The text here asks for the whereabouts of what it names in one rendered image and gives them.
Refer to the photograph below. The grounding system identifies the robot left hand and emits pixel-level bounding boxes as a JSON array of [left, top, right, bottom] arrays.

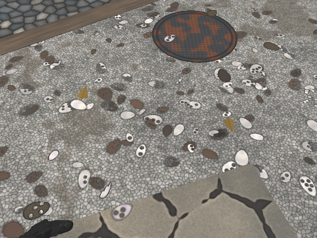
[[19, 219, 73, 238]]

